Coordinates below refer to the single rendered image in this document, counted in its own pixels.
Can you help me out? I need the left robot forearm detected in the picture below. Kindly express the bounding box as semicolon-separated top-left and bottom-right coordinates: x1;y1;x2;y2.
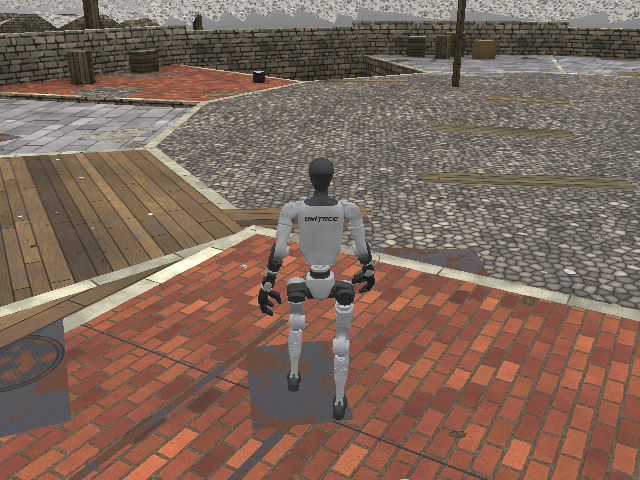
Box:
261;243;283;292

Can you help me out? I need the robot left hand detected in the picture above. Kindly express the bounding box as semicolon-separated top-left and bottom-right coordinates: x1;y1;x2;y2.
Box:
258;288;281;316

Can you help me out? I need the left robot upper arm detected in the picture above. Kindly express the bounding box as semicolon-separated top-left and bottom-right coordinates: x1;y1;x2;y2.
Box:
273;201;300;258

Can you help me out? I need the right robot forearm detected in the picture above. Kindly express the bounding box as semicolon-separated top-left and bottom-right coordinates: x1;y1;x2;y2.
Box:
358;240;374;277

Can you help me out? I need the robot right foot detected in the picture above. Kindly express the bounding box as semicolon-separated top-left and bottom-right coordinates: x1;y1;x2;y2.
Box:
332;394;347;420

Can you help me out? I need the robot foot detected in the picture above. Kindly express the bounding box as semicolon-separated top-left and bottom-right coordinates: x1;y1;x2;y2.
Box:
287;371;301;392
332;394;347;420

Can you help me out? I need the robot left foot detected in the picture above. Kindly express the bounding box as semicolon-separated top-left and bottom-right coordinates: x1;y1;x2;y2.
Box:
287;371;301;392

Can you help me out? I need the right robot upper arm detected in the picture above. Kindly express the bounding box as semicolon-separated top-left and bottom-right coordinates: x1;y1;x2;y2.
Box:
341;201;368;256

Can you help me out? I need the robot right hand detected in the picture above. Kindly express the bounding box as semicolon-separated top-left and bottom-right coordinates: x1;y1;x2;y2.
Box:
352;271;375;293

